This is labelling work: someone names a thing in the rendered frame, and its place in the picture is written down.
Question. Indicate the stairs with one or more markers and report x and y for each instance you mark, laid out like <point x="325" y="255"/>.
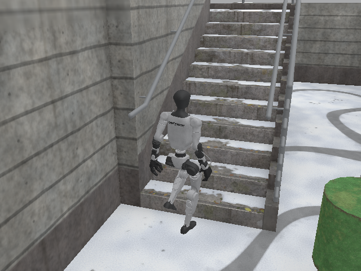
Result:
<point x="229" y="84"/>

